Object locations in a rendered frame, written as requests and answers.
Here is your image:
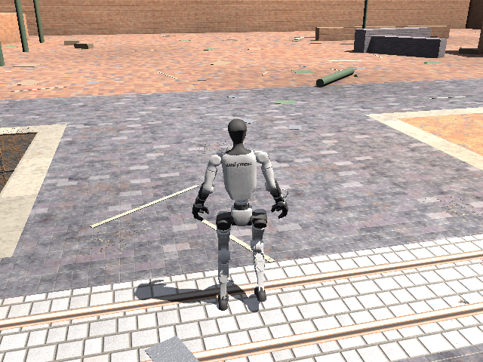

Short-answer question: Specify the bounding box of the robot left upper arm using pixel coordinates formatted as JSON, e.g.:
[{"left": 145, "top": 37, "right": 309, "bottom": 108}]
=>
[{"left": 202, "top": 152, "right": 223, "bottom": 194}]

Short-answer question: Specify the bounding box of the robot right hand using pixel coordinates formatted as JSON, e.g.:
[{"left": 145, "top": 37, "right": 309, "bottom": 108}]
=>
[{"left": 271, "top": 201, "right": 288, "bottom": 219}]

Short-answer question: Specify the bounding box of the robot left hand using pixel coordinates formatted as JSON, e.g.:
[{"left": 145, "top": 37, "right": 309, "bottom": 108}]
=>
[{"left": 192, "top": 205, "right": 209, "bottom": 221}]

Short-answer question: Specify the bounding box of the right robot thigh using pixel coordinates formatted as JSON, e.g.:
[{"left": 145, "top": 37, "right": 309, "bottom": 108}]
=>
[{"left": 251, "top": 209, "right": 267, "bottom": 253}]

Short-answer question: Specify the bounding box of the right robot forearm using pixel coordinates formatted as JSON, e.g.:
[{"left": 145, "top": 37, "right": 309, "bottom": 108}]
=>
[{"left": 270, "top": 180, "right": 285, "bottom": 207}]

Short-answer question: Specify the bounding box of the robot right shin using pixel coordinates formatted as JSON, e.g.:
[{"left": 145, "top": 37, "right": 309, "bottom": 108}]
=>
[{"left": 253, "top": 240, "right": 265, "bottom": 292}]

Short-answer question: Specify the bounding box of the left robot forearm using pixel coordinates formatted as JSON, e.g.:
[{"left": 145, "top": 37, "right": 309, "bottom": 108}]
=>
[{"left": 194, "top": 183, "right": 209, "bottom": 208}]

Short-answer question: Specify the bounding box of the robot right upper arm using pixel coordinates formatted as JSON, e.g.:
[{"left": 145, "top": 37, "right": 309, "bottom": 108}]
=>
[{"left": 254, "top": 151, "right": 277, "bottom": 192}]

